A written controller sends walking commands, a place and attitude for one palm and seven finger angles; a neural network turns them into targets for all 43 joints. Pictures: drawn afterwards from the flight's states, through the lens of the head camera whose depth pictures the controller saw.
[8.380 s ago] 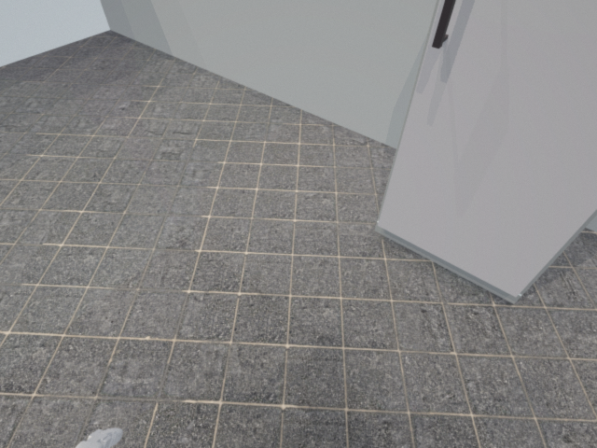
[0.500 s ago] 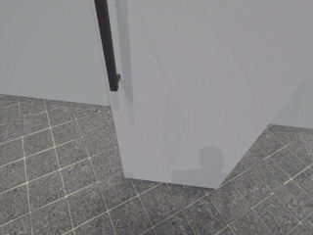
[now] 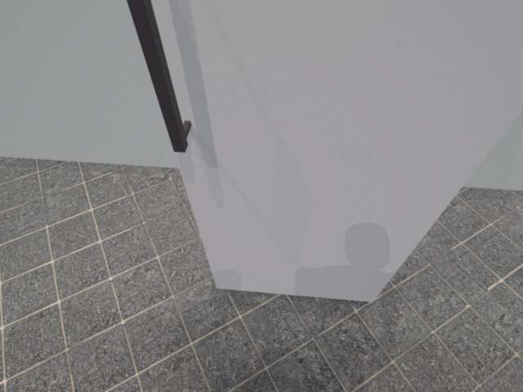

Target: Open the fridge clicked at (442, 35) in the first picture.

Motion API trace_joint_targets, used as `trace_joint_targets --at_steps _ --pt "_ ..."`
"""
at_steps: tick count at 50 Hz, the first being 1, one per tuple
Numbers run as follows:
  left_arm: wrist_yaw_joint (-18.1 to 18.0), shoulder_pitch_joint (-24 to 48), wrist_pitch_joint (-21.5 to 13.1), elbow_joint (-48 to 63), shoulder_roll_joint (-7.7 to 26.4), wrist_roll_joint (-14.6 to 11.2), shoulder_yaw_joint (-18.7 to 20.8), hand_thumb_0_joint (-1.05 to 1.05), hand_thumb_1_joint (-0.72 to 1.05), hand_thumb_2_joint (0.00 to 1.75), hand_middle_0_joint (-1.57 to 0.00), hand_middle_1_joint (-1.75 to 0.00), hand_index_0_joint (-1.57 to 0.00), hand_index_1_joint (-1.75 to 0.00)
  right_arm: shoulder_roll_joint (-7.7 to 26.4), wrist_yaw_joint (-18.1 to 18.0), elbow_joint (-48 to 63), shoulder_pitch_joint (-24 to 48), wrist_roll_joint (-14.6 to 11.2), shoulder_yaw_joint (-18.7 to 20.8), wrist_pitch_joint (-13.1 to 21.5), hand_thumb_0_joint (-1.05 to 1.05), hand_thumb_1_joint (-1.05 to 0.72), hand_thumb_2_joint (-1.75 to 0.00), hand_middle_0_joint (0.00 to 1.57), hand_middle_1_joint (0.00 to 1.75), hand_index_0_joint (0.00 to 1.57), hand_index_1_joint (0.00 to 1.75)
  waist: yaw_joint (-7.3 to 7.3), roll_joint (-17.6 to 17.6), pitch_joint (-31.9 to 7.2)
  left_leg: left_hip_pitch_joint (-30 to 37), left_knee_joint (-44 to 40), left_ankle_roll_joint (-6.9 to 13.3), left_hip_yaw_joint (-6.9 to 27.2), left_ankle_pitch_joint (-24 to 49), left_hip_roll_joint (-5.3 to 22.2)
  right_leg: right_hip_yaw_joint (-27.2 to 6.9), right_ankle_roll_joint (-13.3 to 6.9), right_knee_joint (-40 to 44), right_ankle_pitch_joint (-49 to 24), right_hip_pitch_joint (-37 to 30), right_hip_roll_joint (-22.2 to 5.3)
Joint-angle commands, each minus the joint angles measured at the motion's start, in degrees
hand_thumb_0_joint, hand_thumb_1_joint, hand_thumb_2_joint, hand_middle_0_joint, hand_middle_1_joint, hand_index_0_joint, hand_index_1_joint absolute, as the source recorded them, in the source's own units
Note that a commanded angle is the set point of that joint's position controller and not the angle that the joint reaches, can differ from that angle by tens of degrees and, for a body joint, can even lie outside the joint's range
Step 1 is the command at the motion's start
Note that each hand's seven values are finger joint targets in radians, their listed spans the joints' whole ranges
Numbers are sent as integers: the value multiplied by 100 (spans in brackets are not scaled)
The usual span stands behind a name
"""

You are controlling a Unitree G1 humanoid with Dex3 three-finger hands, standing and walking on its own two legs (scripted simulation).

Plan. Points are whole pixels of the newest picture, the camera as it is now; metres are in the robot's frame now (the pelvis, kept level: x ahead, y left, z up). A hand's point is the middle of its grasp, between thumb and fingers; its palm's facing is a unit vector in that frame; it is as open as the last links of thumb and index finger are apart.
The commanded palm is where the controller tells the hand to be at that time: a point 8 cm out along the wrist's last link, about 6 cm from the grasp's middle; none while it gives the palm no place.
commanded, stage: come to a stop and stand still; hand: left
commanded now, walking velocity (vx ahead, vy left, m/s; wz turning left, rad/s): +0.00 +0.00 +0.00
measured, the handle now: (156, 33) +0.49 +0.17 +0.28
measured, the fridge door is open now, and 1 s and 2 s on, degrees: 0 0 0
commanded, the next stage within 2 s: look again from close up in 2.00 s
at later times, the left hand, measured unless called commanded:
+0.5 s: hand out of the picture -0.07 +0.20 -0.16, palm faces +0.01 -0.97 -0.22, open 7.4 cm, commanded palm none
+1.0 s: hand out of the picture -0.07 +0.19 -0.17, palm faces +0.03 -0.98 -0.17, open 7.4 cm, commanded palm none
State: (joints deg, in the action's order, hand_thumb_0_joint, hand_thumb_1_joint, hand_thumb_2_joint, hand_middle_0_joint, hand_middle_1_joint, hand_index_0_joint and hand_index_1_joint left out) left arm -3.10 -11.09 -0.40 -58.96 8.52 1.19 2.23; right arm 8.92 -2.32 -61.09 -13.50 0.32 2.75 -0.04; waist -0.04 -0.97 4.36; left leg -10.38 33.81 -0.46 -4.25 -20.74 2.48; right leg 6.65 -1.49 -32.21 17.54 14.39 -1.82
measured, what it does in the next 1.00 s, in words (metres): shifts its weight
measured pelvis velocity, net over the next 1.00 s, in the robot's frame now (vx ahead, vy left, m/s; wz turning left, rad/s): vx -0.06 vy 0.03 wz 0.00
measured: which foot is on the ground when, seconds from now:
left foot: down 0.00-1.00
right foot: down 0.00-1.00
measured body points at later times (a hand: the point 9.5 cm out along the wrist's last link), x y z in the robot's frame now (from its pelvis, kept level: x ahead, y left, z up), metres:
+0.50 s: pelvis -0.07 +0.02 +0.01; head -0.07 +0.01 +0.46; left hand -0.07 +0.26 -0.14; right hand -0.06 -0.21 -0.16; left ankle -0.01 +0.12 -0.73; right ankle -0.01 -0.10 -0.73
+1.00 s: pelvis -0.06 +0.03 +0.00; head -0.07 +0.03 +0.45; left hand -0.07 +0.24 -0.15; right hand -0.06 -0.18 -0.16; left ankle -0.01 +0.12 -0.73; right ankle -0.01 -0.09 -0.73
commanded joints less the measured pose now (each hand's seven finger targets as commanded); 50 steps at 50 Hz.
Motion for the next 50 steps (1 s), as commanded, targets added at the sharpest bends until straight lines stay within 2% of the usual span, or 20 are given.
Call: trace_joint_targets --at_steps 1,2,3,4,5,6,7,8,9,10,11,12,15,17,21,25,31,37,48,50 --pt "-86 -838 -249 174 858 48 76 0 90 90 -20 -30 -20 -30 127 86 800 4 -47 -6 83 0 -90 -90 20 30 20 30 97 529 -1108 -1216 1158 99 286 -827 42 -1271 -882 423 -6341 -1645 -1617" --pt "-70 -703 -210 343 870 67 61 0 90 90 -20 -30 -20 -30 126 117 847 -135 -34 -28 70 0 -90 -90 20 30 20 30 35 386 -1067 -894 651 88 232 -673 31 -1031 -844 435 -5319 -1283 -1433" --pt "-48 -484 -164 413 928 36 29 0 90 90 -20 -30 -20 -30 149 127 770 -318 -21 -29 50 0 -90 -90 20 30 20 30 -144 246 -980 -386 73 59 102 -34 -74 -863 -721 389 -4054 -788 -1201" --pt "-25 -247 -119 430 944 -18 20 0 90 90 -20 -30 -20 -30 234 136 648 -578 3 -30 48 0 -90 -90 20 30 20 30 -294 282 -848 157 -510 56 104 657 -49 -774 -517 358 -2437 -183 -1019" --pt "10 -201 -69 450 820 -63 -17 0 90 90 -20 -30 -20 -30 435 133 625 -651 46 -20 77 0 -90 -90 20 30 20 30 -262 -100 -592 330 -704 127 324 922 129 -720 -281 365 -1069 316 -686" --pt "40 -183 -28 491 763 -49 -8 0 90 90 -20 -30 -20 -30 718 128 709 -641 93 19 136 0 -90 -90 20 30 20 30 -183 -593 -374 -162 -1096 371 960 1189 672 -484 -80 301 -99 313 -328" --pt "57 -275 6 513 687 -63 -18 0 90 90 -20 -30 -20 -30 938 119 852 -311 128 11 111 0 -90 -90 20 30 20 30 -11 -691 -56 -775 -1462 569 1238 511 903 -437 6 405 338 160 -136" --pt "67 -309 52 478 655 -9 -40 0 90 90 -20 -30 -20 -30 865 135 917 -17 117 -3 63 0 -90 -90 20 30 20 30 47 -604 421 -1290 -1742 511 1184 -676 746 -467 -7 540 659 132 -121" --pt "97 -374 70 428 664 23 -75 0 90 90 -20 -30 -20 -30 854 151 953 76 114 -17 37 0 -90 -90 20 30 20 30 59 -607 745 -1597 -1895 423 1117 -1383 571 -545 -33 630 797 224 -141" --pt "120 -492 73 392 685 39 -91 0 90 90 -20 -30 -20 -30 851 165 991 57 116 -35 18 0 -90 -90 20 30 20 30 76 -359 899 -1728 -1919 381 1062 -1602 460 -625 -37 744 972 324 -139" --pt "136 -595 29 364 675 39 -104 0 90 90 -20 -30 -20 -30 784 159 965 2 122 -52 29 0 -90 -90 20 30 20 30 87 -305 822 -1511 -1843 367 939 -1235 389 -754 -72 906 895 342 -214" --pt "145 -652 3 319 697 23 -116 0 90 90 -20 -30 -20 -30 746 160 917 -109 115 -82 33 0 -90 -90 20 30 20 30 42 -38 691 -1264 -1731 341 855 -994 322 -876 -77 1048 1013 425 -259" --pt "161 -648 -15 350 760 2 -94 0 90 90 -20 -30 -20 -30 735 164 817 -441 122 -99 38 0 -90 -90 20 30 20 30 -56 354 256 -784 -1542 336 721 -740 232 -1053 -75 1314 1498 602 -332" --pt "165 -670 -40 339 766 -4 -84 0 90 90 -20 -30 -20 -30 721 159 749 -504 126 -108 61 0 -90 -90 20 30 20 30 -76 298 7 -593 -1496 331 701 -517 215 -1084 -82 1321 1383 539 -346" --pt "181 -753 -55 265 741 -13 -86 0 90 90 -20 -30 -20 -30 716 150 608 -547 117 -140 85 0 -90 -90 20 30 20 30 -54 226 -96 -667 -1572 322 749 -421 235 -1090 -82 1253 1148 367 -325" --pt "184 -806 -45 164 733 -21 -88 0 90 90 -20 -30 -20 -30 674 152 441 -656 109 -151 67 0 -90 -90 20 30 20 30 -53 249 67 -838 -1473 283 738 -561 176 -1217 -121 1336 1522 522 -377" --pt "174 -941 -33 15 588 -20 -86 0 90 90 -20 -30 -20 -30 615 121 187 -776 108 -155 98 0 -90 -90 20 30 20 30 16 -51 0 -1096 -1727 317 964 -802 298 -1070 -106 996 1020 212 -251" --pt "168 -994 -26 -112 443 -10 -99 0 90 90 -20 -30 -20 -30 569 92 62 -767 94 -149 117 0 -90 -90 20 30 20 30 55 -128 154 -1352 -1894 335 1133 -1100 367 -1041 -109 826 816 111 -189" --pt "138 -991 -112 -167 410 -4 -143 0 90 90 -20 -30 -20 -30 472 97 19 -796 75 -143 160 0 -90 -90 20 30 20 30 -30 161 135 -865 -1708 310 1059 -518 310 -1274 -148 1065 662 432 -283" --pt "139 -1019 -102 -167 442 1 -137 0 90 90 -20 -30 -20 -30 507 102 36 -772 76 -128 154 0 -90 -90 20 30 20 30 -28 17 185 -896 -1794 317 1096 -714 329 -1254 -129 1060 728 484 -263"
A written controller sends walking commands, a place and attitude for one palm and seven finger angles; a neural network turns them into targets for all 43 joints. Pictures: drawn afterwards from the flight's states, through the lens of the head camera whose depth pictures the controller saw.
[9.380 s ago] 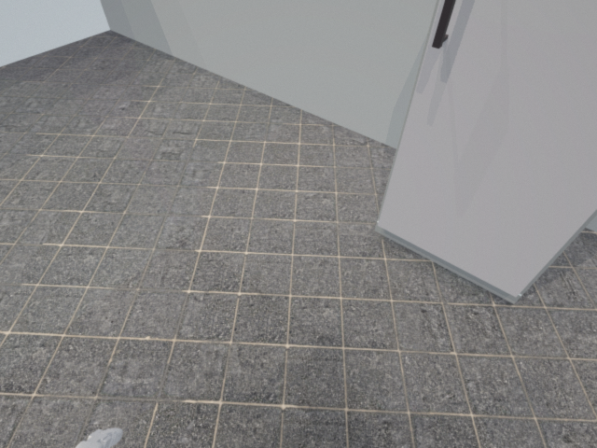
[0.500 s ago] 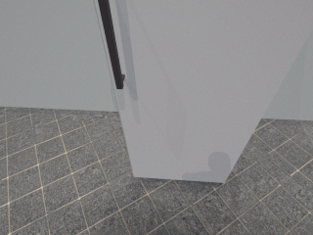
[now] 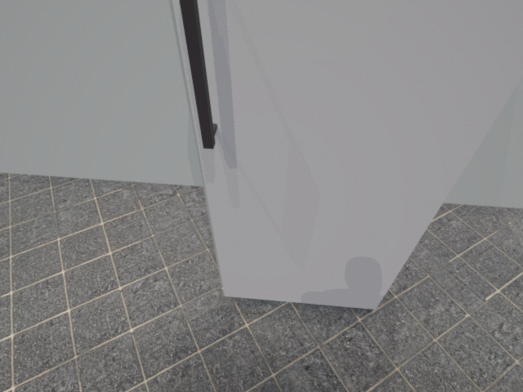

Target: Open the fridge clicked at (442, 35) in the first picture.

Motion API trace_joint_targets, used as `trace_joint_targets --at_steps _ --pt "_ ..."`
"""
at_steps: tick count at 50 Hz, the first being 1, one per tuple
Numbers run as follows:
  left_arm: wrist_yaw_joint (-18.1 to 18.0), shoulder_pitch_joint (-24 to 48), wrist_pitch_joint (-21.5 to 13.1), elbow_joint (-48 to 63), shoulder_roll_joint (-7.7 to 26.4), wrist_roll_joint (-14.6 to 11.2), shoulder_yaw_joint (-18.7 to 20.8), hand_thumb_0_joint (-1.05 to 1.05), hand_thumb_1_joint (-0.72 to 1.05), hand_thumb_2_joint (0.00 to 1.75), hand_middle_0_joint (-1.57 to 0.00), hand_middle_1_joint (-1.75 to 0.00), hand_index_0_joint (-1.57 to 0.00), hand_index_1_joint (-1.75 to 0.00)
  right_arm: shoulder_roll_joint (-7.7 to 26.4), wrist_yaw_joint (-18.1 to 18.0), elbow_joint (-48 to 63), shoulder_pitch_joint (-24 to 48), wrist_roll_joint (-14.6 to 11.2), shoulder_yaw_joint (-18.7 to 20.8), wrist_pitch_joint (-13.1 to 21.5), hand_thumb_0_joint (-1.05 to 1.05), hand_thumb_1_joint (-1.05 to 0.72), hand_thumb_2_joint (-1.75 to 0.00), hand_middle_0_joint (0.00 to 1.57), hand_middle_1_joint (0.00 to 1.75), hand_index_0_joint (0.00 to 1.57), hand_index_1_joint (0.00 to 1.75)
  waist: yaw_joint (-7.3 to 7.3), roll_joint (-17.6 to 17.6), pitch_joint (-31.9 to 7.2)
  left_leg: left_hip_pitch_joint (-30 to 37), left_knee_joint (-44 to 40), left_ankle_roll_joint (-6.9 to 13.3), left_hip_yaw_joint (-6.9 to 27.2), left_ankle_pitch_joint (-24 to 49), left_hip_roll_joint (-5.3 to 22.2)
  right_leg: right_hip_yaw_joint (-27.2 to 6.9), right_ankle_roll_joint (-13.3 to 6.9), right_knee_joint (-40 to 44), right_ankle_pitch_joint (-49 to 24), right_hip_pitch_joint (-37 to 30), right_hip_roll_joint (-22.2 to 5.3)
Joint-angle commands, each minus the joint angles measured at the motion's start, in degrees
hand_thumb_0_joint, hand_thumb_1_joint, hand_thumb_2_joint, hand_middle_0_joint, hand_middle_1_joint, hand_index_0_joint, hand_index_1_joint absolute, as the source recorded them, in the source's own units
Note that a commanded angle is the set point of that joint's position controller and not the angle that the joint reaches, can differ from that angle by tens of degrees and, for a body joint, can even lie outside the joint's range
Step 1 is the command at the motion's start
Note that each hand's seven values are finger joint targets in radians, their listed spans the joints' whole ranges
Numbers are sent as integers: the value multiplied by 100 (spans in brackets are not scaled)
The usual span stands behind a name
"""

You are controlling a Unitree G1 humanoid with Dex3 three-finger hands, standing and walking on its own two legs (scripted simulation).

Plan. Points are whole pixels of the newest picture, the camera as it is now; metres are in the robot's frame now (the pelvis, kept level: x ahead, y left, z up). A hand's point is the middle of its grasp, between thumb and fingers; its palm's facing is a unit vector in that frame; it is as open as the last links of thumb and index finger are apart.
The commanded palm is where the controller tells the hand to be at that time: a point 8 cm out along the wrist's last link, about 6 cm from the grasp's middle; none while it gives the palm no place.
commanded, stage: come to a stop and stand still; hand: left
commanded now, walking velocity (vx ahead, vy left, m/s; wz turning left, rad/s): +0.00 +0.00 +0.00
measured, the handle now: (199, 46) +0.55 +0.13 +0.28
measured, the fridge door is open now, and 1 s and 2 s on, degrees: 0 0 0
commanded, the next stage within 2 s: look again from close up in 1.00 s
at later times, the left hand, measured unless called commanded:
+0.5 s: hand out of the picture +0.06 +0.16 -0.17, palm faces +0.00 -0.98 -0.21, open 7.4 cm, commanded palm none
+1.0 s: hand out of the picture +0.13 +0.17 -0.16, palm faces -0.01 -0.97 -0.26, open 7.4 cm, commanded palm none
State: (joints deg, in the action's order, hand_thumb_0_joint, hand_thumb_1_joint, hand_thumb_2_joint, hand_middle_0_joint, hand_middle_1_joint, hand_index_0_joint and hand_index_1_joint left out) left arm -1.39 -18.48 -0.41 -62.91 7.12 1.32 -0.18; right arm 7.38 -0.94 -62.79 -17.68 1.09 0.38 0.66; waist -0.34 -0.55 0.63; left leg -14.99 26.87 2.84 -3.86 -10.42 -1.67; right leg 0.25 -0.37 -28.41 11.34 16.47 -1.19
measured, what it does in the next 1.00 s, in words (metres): shifts its weight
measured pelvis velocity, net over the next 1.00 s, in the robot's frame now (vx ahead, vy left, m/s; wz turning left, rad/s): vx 0.08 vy -0.03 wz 0.00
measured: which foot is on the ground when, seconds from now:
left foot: down 0.00-1.00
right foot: down 0.00-1.00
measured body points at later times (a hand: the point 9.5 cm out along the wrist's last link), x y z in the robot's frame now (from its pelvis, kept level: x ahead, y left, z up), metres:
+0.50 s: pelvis +0.05 -0.02 +0.00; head +0.07 -0.02 +0.45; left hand +0.06 +0.21 -0.15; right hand +0.06 -0.25 -0.16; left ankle +0.05 +0.09 -0.74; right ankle +0.06 -0.13 -0.74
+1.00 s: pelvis +0.08 -0.03 +0.01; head +0.09 -0.04 +0.46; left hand +0.13 +0.22 -0.14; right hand +0.12 -0.27 -0.15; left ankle +0.05 +0.09 -0.74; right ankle +0.06 -0.13 -0.74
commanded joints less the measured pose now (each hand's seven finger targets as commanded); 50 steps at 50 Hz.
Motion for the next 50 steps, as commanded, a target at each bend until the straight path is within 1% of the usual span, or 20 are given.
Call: trace_joint_targets --at_steps 1,4,7,10,12,15,19,22,25,26,29,30,32,35,36,37,38,40,42,50 --pt "-37 -280 -108 227 596 -3 100 0 90 90 -20 -30 -20 -30 675 -33 213 -329 -4 107 84 0 -90 -90 20 30 20 30 13 -43 583 -459 -1111 -5 1074 -1721 760 -588 -238 659 1216 233 -318" --pt "-34 -305 -122 211 597 -8 99 0 90 90 -20 -30 -20 -30 686 -36 222 -303 -6 109 98 0 -90 -90 20 30 20 30 14 94 553 -409 -1072 -5 1048 -1567 730 -641 -238 696 1171 212 -341" --pt "-33 -284 -135 224 644 -6 105 0 90 90 -20 -30 -20 -30 724 -37 237 -269 -11 106 115 0 -90 -90 20 30 20 30 11 23 518 -332 -1077 0 1035 -1470 738 -642 -234 706 1038 189 -358" --pt "-26 -264 -147 213 678 -18 99 0 90 90 -20 -30 -20 -30 771 -43 231 -242 -12 105 134 0 -90 -90 20 30 20 30 4 47 451 -202 -1039 -11 981 -1257 737 -658 -240 707 870 147 -364" --pt "-30 -221 -176 218 749 -18 109 0 90 90 -20 -30 -20 -30 781 -46 234 -221 -27 100 163 0 -90 -90 20 30 20 30 18 139 315 -113 -910 -14 883 -843 713 -682 -249 721 550 -42 -416" --pt "-27 -154 -186 202 803 -36 104 0 90 90 -20 -30 -20 -30 797 -55 200 -188 -34 81 186 0 -90 -90 20 30 20 30 15 124 269 47 -830 -36 795 -465 701 -696 -251 728 332 -98 -439" --pt "-31 -70 -203 203 887 -48 108 0 90 90 -20 -30 -20 -30 841 -67 163 -127 -38 66 211 0 -90 -90 20 30 20 30 25 158 86 237 -703 -49 713 122 713 -677 -261 645 -222 -319 -466" --pt "-36 0 -209 220 966 -47 128 0 90 90 -20 -30 -20 -30 890 -77 160 -65 -37 62 219 0 -90 -90 20 30 20 30 33 116 20 299 -647 -62 675 394 721 -660 -271 572 -606 -463 -484" --pt "-31 93 -193 217 996 -58 122 0 90 90 -20 -30 -20 -30 924 -81 133 0 -31 55 214 0 -90 -90 20 30 20 30 39 75 30 377 -673 -71 674 449 744 -630 -263 554 -640 -481 -477" --pt "-36 94 -197 221 1018 -43 124 0 90 90 -20 -30 -20 -30 893 -81 120 11 -33 59 210 0 -90 -90 20 30 20 30 56 121 82 367 -624 -68 657 556 746 -626 -270 558 -812 -520 -481" --pt "-33 188 -195 241 1080 -56 130 0 90 90 -20 -30 -20 -30 963 -85 110 78 -28 55 215 0 -90 -90 20 30 20 30 52 59 -24 460 -625 -82 658 718 747 -624 -268 524 -979 -612 -498" --pt "-31 225 -196 245 1093 -57 139 0 90 90 -20 -30 -20 -30 969 -87 111 95 -25 54 213 0 -90 -90 20 30 20 30 52 121 -20 478 -621 -90 649 723 754 -609 -265 526 -996 -616 -494" --pt "-36 259 -208 268 1167 -53 156 0 90 90 -20 -30 -20 -30 1000 -91 111 134 -25 65 217 0 -90 -90 20 30 20 30 58 75 -99 538 -557 -97 616 947 751 -605 -274 486 -1349 -733 -527" --pt "-34 354 -203 295 1197 -59 155 0 90 90 -20 -30 -20 -30 1055 -95 111 195 -23 65 211 0 -90 -90 20 30 20 30 52 67 -89 614 -582 -105 620 1045 773 -597 -272 488 -1418 -735 -520" --pt "-37 372 -209 297 1218 -49 173 0 90 90 -20 -30 -20 -30 1042 -100 119 196 -19 71 210 0 -90 -90 20 30 20 30 49 119 -112 639 -542 -102 624 1226 779 -576 -279 453 -1631 -796 -511" --pt "-38 376 -205 306 1220 -57 168 0 90 90 -20 -30 -20 -30 1078 -101 106 239 -21 67 207 0 -90 -90 20 30 20 30 57 58 -119 671 -546 -105 609 1242 782 -573 -276 452 -1645 -794 -532" --pt "-35 418 -199 308 1240 -61 164 0 90 90 -20 -30 -20 -30 1090 -102 105 261 -21 65 197 0 -90 -90 20 30 20 30 45 107 -67 672 -584 -113 615 1151 793 -567 -274 475 -1537 -748 -521" --pt "-29 468 -187 314 1244 -59 169 0 90 90 -20 -30 -20 -30 1110 -99 105 300 -15 65 190 0 -90 -90 20 30 20 30 43 60 -6 658 -640 -119 622 1004 790 -591 -268 544 -1345 -710 -507" --pt "-31 465 -204 328 1304 -55 187 0 90 90 -20 -30 -20 -30 1124 -100 108 304 -16 68 193 0 -90 -90 20 30 20 30 52 115 -106 705 -582 -125 602 1166 780 -592 -279 524 -1663 -842 -536" --pt "-20 525 -191 310 1355 -63 171 0 90 90 -20 -30 -20 -30 1188 -90 78 425 -14 55 167 0 -90 -90 20 30 20 30 52 112 -5 760 -686 -146 605 910 784 -618 -273 688 -1434 -785 -540"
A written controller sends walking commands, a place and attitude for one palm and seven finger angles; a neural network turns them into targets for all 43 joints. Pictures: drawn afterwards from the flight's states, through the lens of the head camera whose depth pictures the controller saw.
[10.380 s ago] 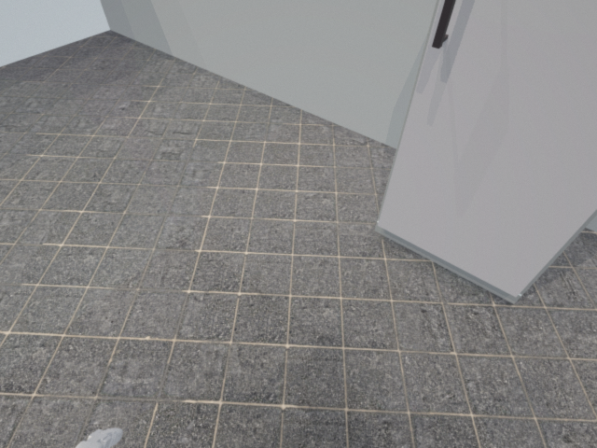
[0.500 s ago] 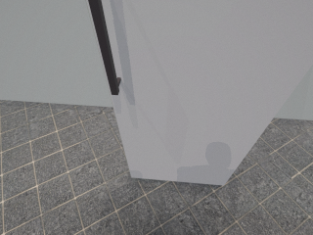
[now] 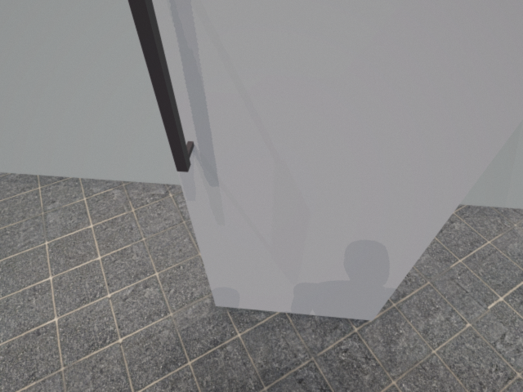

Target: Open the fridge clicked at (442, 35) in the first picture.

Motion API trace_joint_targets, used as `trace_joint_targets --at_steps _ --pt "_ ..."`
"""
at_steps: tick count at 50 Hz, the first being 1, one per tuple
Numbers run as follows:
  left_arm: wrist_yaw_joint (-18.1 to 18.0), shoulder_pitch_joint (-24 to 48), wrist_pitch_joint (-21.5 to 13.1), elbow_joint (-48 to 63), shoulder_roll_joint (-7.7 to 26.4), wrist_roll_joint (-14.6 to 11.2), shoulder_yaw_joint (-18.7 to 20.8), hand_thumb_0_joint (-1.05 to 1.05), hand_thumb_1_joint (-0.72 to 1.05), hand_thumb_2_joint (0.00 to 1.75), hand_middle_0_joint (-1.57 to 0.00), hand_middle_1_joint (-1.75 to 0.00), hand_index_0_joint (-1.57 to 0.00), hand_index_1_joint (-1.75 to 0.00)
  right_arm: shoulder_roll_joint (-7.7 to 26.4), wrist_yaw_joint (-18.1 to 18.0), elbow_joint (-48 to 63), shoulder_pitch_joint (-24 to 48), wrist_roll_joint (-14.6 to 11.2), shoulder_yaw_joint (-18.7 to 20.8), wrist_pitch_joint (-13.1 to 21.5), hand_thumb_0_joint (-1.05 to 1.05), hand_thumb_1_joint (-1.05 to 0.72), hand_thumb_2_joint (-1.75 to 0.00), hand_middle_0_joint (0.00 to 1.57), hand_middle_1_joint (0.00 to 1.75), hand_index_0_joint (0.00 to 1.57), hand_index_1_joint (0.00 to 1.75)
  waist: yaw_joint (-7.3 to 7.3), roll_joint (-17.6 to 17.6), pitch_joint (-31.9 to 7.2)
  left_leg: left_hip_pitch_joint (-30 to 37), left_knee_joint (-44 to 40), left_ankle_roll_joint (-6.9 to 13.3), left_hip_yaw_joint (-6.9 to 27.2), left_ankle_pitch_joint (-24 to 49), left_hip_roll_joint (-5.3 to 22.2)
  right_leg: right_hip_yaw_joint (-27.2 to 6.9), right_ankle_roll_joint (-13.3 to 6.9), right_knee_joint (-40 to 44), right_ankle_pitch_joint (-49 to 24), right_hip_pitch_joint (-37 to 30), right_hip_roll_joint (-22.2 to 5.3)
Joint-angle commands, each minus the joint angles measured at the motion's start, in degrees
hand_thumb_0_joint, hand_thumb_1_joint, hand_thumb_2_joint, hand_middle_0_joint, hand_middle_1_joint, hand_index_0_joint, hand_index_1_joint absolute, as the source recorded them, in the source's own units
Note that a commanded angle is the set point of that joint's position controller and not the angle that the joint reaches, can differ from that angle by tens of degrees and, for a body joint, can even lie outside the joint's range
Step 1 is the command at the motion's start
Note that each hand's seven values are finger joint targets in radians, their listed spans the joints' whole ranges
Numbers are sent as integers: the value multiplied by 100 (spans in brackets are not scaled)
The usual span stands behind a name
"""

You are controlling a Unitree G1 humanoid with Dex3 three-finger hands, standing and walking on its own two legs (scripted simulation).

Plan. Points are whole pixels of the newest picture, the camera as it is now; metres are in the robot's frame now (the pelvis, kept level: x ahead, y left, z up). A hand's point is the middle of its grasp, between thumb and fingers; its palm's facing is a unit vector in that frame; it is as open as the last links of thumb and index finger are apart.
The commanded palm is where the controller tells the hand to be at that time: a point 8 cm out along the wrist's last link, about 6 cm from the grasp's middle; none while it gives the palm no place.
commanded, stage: look again from close up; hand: left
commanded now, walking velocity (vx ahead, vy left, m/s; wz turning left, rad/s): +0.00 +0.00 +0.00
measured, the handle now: (163, 61) +0.47 +0.16 +0.27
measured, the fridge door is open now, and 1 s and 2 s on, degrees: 0 0 0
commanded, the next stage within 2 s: raise the hand to about handle height in 0.78 s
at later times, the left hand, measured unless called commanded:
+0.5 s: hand out of the picture +0.02 +0.19 -0.17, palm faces +0.00 -0.97 -0.24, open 7.4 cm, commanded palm none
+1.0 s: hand out of the picture +0.12 +0.21 -0.08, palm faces +0.26 -0.95 -0.19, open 7.5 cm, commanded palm +0.09 +0.26 -0.05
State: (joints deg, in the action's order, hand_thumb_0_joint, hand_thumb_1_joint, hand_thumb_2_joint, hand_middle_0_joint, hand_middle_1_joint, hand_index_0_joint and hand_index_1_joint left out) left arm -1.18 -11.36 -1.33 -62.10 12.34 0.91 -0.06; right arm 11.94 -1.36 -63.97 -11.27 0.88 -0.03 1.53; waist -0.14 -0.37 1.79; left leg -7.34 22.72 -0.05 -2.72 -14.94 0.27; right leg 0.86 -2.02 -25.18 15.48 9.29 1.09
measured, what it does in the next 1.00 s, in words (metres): stands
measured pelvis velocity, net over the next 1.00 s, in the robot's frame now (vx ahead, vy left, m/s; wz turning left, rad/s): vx -0.02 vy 0.00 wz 0.02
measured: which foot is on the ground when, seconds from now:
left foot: down 0.00-1.00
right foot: down 0.00-1.00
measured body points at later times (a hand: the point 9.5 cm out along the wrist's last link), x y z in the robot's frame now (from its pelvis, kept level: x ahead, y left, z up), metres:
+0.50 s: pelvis +0.00 -0.01 +0.00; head +0.01 -0.01 +0.45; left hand +0.02 +0.24 -0.15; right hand +0.03 -0.25 -0.16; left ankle -0.03 +0.12 -0.74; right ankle -0.02 -0.09 -0.74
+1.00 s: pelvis -0.02 +0.00 +0.00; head -0.01 -0.01 +0.45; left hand +0.11 +0.26 -0.06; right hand +0.05 -0.24 -0.14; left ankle -0.03 +0.12 -0.74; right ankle -0.02 -0.10 -0.74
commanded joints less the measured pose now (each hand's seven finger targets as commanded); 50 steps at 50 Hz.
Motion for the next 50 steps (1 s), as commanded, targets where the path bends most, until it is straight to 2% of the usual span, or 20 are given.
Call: trace_joint_targets --at_steps 1,5,15,17,20,23,31,34,43,44,45,46,47,48,49,50 --pt "-42 -206 -103 237 824 -18 159 0 90 90 -20 -30 -20 -30 705 -51 192 -239 8 92 76 0 -90 -90 20 30 20 30 28 166 -149 16 -248 146 490 1445 596 -671 -114 347 -1981 -110 -750" --pt "-35 -214 -100 217 852 -31 153 0 90 90 -20 -30 -20 -30 758 -46 175 -206 3 85 75 0 -90 -90 20 30 20 30 32 68 -180 36 -303 131 478 1314 595 -684 -107 414 -1829 -119 -770" --pt "-35 -282 -101 157 854 -33 140 0 90 90 -20 -30 -20 -30 735 -46 97 -242 -4 68 68 0 -90 -90 20 30 20 30 40 74 -163 3 -351 115 472 1169 591 -687 -102 523 -1674 -160 -773" --pt "-42 -304 -108 155 856 -27 146 0 90 90 -20 -30 -20 -30 723 -52 88 -253 -8 66 67 0 -90 -90 20 30 20 30 40 127 -150 -9 -323 109 472 1263 586 -678 -100 497 -1879 -206 -770" --pt "-37 -316 -100 132 823 -39 129 0 90 90 -20 -30 -20 -30 731 -55 77 -263 -2 65 66 0 -90 -90 20 30 20 30 35 57 -110 -1 -359 106 487 1190 592 -698 -102 528 -1706 -132 -758" --pt "-47 -343 -110 137 833 -31 136 0 90 90 -20 -30 -20 -30 724 -58 66 -296 -5 71 71 0 -90 -90 20 30 20 30 37 75 -171 44 -343 108 479 1321 609 -669 -105 495 -1876 -188 -765" --pt "-45 -377 -98 111 774 -24 132 0 90 90 -20 -30 -20 -30 632 -59 33 -337 -4 59 73 0 -90 -90 20 30 20 30 57 71 27 -69 -411 114 508 1185 607 -639 -95 567 -1570 -106 -739" --pt "-43 -365 -96 112 767 -33 131 0 90 90 -20 -30 -20 -30 682 -60 34 -346 -1 60 77 0 -90 -90 20 30 20 30 47 36 -46 -55 -433 115 523 1134 611 -657 -101 582 -1448 -107 -743" --pt "-44 -378 -94 103 749 -27 129 0 90 90 -20 -30 -20 -30 649 -52 9 -371 -4 59 77 0 -90 -90 20 30 20 30 60 104 64 -128 -476 121 554 1036 599 -639 -92 616 -1238 -39 -737" --pt "-324 -1095 -177 -139 478 5 101 0 90 90 -20 -30 -20 -30 525 -5 423 118 -86 72 90 0 -90 -90 20 30 20 30 265 139 151 -545 957 -39 85 933 588 -968 302 471 -3998 -46 -1206" --pt "-153 3319 -1474 8347 2256 -1204 1357 0 88 89 -20 -32 -20 -32 1371 -277 2379 -141 -359 227 880 0 -90 -90 20 30 20 30 -441 -674 -2690 865 58 157 272 1596 -165 -569 80 31 -3149 -753 -573" --pt "-305 2154 -1405 8035 2624 -865 1693 0 85 88 -20 -33 -20 -33 835 -448 2289 206 -356 -3 1289 0 -90 -90 20 30 20 30 -20 -1664 -1961 999 97 156 -110 1832 -85 -492 -30 -84 -2210 -498 -299" --pt "-388 512 -1205 7081 1546 -883 1060 0 83 87 -21 -34 -21 -34 963 -491 2146 176 -244 76 1456 0 -90 -90 20 30 20 30 105 -1698 -2228 731 76 98 74 1958 -17 -71 -76 -206 -1444 -501 -253" --pt "-361 -1159 -653 5705 31 -1042 317 0 81 86 -21 -36 -21 -36 588 -447 2026 154 -368 70 1486 0 -90 -90 20 30 20 30 -77 -832 -1238 302 137 117 171 1719 80 88 6 -60 -1224 84 -194" --pt "-244 -241 -768 6662 228 -1276 571 0 78 85 -21 -37 -21 -37 883 -389 2443 195 -392 148 1559 0 -90 -90 20 30 20 30 -153 -439 -722 -54 224 134 335 1270 47 180 79 -43 -1007 430 -226" --pt "-87 -139 -1025 6526 521 -1275 863 0 76 84 -21 -39 -21 -39 969 -396 2580 167 -339 273 1619 0 -90 -90 20 30 20 30 -254 204 -441 -365 398 135 298 806 46 252 146 -5 -495 887 -205"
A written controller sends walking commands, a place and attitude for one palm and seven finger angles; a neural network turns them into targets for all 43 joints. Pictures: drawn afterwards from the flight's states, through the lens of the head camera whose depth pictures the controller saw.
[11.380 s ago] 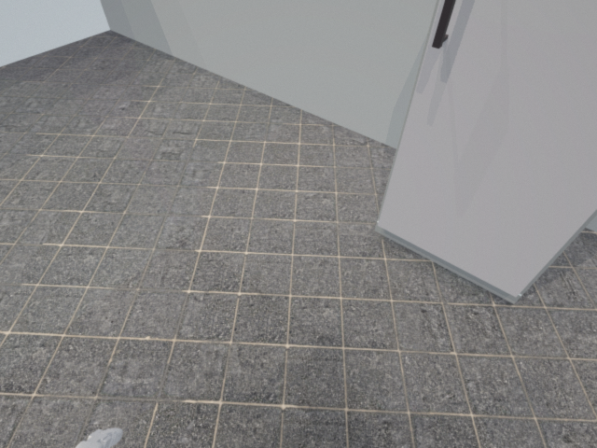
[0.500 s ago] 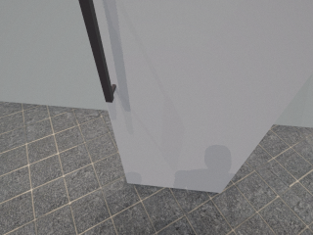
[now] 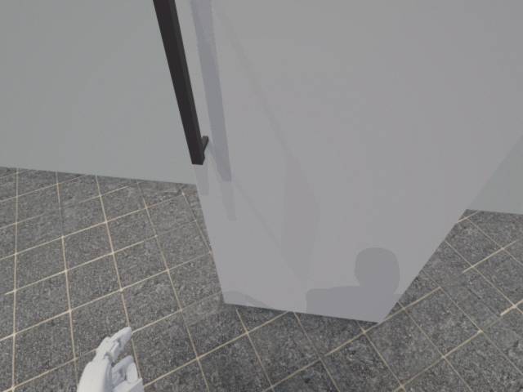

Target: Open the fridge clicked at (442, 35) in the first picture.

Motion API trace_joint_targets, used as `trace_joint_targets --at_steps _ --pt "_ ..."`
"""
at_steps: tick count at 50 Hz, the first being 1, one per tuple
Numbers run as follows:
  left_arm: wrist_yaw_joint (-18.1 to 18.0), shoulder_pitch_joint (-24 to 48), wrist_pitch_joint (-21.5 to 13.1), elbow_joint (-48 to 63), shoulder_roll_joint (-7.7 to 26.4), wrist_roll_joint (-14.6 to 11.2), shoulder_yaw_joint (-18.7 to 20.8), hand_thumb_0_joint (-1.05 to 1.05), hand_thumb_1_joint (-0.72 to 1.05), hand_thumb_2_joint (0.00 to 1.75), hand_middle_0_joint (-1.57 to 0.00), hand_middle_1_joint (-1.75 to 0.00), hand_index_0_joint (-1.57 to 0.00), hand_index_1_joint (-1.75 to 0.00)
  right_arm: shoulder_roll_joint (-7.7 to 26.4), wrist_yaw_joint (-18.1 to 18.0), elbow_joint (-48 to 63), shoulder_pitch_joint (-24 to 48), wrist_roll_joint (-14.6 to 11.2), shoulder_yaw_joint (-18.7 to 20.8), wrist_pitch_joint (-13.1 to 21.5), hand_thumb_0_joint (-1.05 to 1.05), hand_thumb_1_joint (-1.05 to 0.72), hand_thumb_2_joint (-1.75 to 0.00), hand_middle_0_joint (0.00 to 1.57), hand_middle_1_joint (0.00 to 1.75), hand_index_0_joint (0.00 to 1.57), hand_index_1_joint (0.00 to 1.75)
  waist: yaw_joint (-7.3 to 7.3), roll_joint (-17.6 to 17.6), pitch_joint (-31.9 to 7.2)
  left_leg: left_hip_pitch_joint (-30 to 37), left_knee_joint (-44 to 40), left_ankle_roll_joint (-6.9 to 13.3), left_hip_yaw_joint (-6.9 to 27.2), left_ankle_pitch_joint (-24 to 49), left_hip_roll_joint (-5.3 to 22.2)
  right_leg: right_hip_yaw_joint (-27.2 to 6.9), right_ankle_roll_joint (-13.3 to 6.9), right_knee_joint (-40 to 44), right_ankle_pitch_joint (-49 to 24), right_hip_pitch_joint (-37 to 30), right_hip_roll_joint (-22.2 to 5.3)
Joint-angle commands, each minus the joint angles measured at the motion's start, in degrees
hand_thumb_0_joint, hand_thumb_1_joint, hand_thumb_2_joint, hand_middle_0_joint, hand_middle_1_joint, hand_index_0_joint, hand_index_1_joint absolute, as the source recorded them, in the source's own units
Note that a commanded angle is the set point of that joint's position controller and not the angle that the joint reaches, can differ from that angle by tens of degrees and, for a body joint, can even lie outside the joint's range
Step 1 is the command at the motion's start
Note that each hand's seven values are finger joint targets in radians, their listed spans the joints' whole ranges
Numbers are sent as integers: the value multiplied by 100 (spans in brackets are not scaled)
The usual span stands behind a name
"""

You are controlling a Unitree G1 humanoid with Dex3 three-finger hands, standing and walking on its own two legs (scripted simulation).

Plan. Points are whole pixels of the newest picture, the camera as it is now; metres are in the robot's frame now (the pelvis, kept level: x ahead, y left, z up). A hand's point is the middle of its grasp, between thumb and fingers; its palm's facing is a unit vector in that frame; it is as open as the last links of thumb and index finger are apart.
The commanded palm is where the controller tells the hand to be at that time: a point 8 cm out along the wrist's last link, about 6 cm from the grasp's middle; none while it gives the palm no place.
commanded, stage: raise the hand to about handle height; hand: left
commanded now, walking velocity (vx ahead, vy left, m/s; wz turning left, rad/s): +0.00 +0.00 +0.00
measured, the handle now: (182, 56) +0.49 +0.15 +0.27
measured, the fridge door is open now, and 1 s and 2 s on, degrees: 0 0 0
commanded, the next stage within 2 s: move the hooked fingers beside the handle in 1.98 s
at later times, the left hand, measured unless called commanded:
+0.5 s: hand (100, 336) +0.17 +0.22 +0.06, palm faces +0.02 -1.00 -0.09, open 9.8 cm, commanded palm +0.15 +0.28 +0.06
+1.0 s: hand (52, 272) +0.22 +0.27 +0.14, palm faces +0.00 -0.99 -0.14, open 12.8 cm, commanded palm +0.19 +0.32 +0.16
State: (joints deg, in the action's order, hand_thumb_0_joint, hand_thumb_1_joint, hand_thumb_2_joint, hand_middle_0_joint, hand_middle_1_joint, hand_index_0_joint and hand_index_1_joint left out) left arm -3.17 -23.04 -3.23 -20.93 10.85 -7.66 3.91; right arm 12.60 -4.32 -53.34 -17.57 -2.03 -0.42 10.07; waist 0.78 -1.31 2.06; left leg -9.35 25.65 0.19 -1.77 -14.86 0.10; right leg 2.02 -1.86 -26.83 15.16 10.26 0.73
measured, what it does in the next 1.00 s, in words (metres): stands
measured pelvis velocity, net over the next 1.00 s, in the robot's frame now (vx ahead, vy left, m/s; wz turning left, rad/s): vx -0.01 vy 0.03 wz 0.03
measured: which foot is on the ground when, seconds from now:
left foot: down 0.00-1.00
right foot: down 0.00-1.00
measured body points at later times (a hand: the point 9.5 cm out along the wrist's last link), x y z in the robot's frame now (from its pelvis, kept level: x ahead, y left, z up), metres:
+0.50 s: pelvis -0.02 +0.02 -0.04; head -0.01 +0.03 +0.41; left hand +0.17 +0.28 +0.07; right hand +0.19 -0.19 -0.09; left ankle -0.01 +0.12 -0.74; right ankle -0.01 -0.10 -0.74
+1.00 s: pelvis -0.01 +0.03 -0.01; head -0.03 +0.02 +0.44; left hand +0.21 +0.32 +0.15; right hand +0.19 -0.20 -0.06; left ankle -0.01 +0.12 -0.74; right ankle -0.01 -0.10 -0.74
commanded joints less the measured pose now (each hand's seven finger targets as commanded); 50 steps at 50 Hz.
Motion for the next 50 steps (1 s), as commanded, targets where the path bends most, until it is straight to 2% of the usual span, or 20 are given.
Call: trace_joint_targets --at_steps 1,3,4,5,6,7,9,11,13,15,18,21,23,27,31,34,39,41,46,50 --pt "306 670 -1157 1891 617 -415 606 0 74 83 -21 -40 -21 -40 897 -95 1633 796 -3 392 810 0 -90 -90 20 30 20 30 -289 799 -120 -577 297 106 199 581 -2 174 147 112 -156 1046 -147" --pt "897 -765 -1753 673 165 -620 615 0 69 81 -22 -43 -22 -43 847 23 1850 928 72 423 831 0 -90 -90 20 30 20 30 45 1769 299 -1637 718 23 183 -63 -73 167 174 -271 627 1721 -94" --pt "1276 -1156 -2115 488 81 -736 604 0 67 80 -22 -45 -22 -45 864 101 1987 998 84 460 829 0 -90 -90 20 30 20 30 144 1962 238 -2028 949 -14 141 -238 -107 71 164 -467 785 1814 -111" --pt "1686 -1429 -2439 580 55 -829 562 0 64 79 -22 -47 -22 -47 887 189 2203 1061 81 500 839 0 -90 -90 20 30 20 30 211 1921 56 -2211 1147 -34 88 -249 -153 -9 141 -657 662 1750 -129" --pt "2108 -1685 -2617 395 349 -872 886 0 62 78 -22 -48 -22 -48 965 304 2412 1060 41 575 816 0 -90 -90 20 30 20 30 318 1434 -146 -2118 1311 -66 13 -21 -199 -86 44 -865 228 1530 -174" --pt "2532 -1492 -2735 607 529 -920 846 0 60 77 -22 -50 -22 -50 1030 364 2646 1153 19 552 813 0 -90 -90 20 30 20 30 260 1089 -428 -2171 1484 -63 -33 28 -259 -162 20 -996 18 1439 -238" --pt "3008 -926 -2595 1282 1205 -987 1328 0 55 75 -22 -53 -22 -53 1051 325 3044 1215 -54 527 802 0 -90 -90 20 30 20 30 325 752 -1029 -2329 1683 25 -128 -2 -290 -406 63 -1103 12 1322 -307" --pt "2968 -289 -2376 2286 1533 -1230 1714 0 50 73 -23 -55 -23 -55 1008 225 3276 1167 -44 490 758 0 -90 -90 20 30 20 30 350 128 -1404 -2228 1748 74 -128 -50 -280 -498 89 -1112 428 1336 -276" --pt "2672 266 -2365 3255 1361 -1406 1770 0 46 71 -23 -58 -23 -58 843 163 3372 990 -28 427 754 0 -90 -90 20 30 20 30 223 -323 -1638 -1837 1692 104 -7 0 -187 -329 85 -1185 468 1439 -152" --pt "2233 965 -2577 4429 1278 -1352 1570 0 41 69 -24 -62 -24 -62 781 109 3280 834 20 359 800 0 -90 -90 20 30 20 30 24 -819 -1786 -1335 1681 131 190 284 -82 -105 28 -1376 -90 1599 -35" --pt "1938 1353 -2720 4647 996 -965 843 0 34 66 -24 -66 -24 -66 824 43 2952 580 72 251 884 0 -90 -90 20 30 20 30 -346 -816 -1266 -1225 1655 153 434 235 49 56 6 -1439 -84 2059 25" --pt "2165 1574 -2457 4140 977 -829 451 0 27 63 -25 -70 -25 -70 938 -36 2792 600 -9 165 969 0 -90 -90 20 30 20 30 -492 -650 -849 -1327 1497 169 619 -144 85 77 28 -1239 199 2064 33" --pt "2409 1320 -1943 3646 1239 -788 615 0 22 61 -25 -74 -25 -74 957 -97 2797 669 -91 170 987 0 -90 -90 20 30 20 30 -357 -370 -867 -1407 1286 172 645 -358 81 55 49 -1031 333 1808 10" --pt "2630 790 -687 3034 1768 -947 1458 0 13 57 -25 -80 -25 -80 913 -134 3007 956 -167 105 861 0 -90 -90 20 30 20 30 123 27 -1130 -1438 911 153 540 -122 29 122 76 -778 157 1066 -63" --pt "2377 876 -377 3883 2183 -1536 2517 0 4 53 -26 -86 -26 -86 754 -94 3135 1164 -95 -39 883 0 -90 -90 20 30 20 30 440 105 -1717 -1053 790 68 522 907 26 300 48 -833 -779 294 5" --pt "2243 979 -639 4612 1753 -1646 2217 0 -3 50 -27 -90 -27 -90 698 11 3048 978 -78 -70 1070 0 -90 -90 20 30 20 30 322 -420 -1683 -617 728 -57 474 1502 69 384 41 -809 -1219 454 50" --pt "2484 1525 -399 4095 1623 -1358 1653 0 -15 45 -27 -98 -27 -98 893 -13 2745 784 -147 9 1203 0 -90 -90 20 30 20 30 46 -397 -986 -544 552 16 479 1071 121 296 87 -486 -931 763 32" --pt "2583 1763 -102 3858 1876 -1277 1758 0 -20 43 -28 -100 -28 -100 965 -86 2712 830 -175 0 1192 0 -90 -90 20 30 20 30 93 -274 -721 -612 396 62 507 720 100 254 76 -292 -627 710 23" --pt "2577 2814 162 4329 2802 -1290 2540 0 -31 38 -29 -108 -29 -108 934 -220 2761 1058 -178 -75 1122 0 -90 -90 20 30 20 30 246 -251 -1149 -184 131 105 595 674 55 230 62 -67 -407 277 11" --pt "2599 3173 116 4351 2718 -1485 2670 0 -41 34 -29 -114 -29 -114 824 -207 2738 1168 -180 -161 1132 0 -90 -90 20 30 20 30 294 -780 -1332 237 34 8 596 1123 26 262 18 -22 -845 83 28"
